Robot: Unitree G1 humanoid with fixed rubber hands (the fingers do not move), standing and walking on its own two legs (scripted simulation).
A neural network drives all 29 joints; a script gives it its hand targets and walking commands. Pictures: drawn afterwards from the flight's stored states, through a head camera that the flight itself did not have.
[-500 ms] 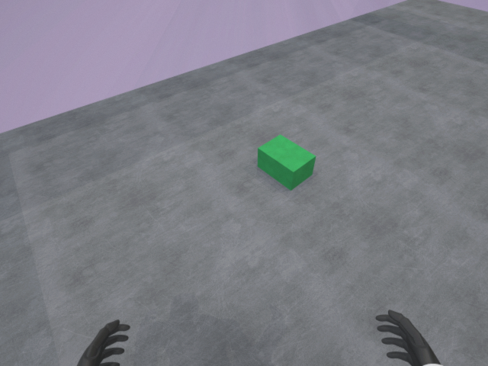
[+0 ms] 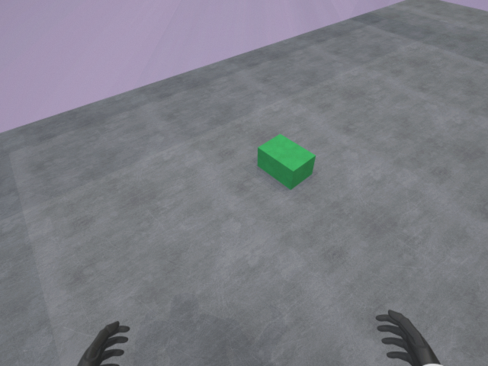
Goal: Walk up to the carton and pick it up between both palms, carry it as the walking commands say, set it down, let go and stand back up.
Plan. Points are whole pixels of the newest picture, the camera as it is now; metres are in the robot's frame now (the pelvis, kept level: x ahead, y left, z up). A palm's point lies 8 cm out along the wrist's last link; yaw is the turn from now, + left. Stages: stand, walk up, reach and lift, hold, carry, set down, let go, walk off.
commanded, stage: walk up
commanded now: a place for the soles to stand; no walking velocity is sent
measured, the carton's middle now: (285, 160) +1.31 -0.24 -0.69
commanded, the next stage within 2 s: none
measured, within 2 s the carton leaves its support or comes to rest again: neither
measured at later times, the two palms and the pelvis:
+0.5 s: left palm (107, 340) +0.19 +0.24 -0.02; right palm out of the picture +0.18 -0.40 -0.07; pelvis +0.10 -0.09 +0.02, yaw +2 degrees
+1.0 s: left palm (159, 262) +0.35 +0.19 -0.07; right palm (468, 242) +0.37 -0.46 -0.08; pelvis +0.26 -0.14 -0.02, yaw +4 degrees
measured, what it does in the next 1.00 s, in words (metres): walks ahead: left foot, then right foot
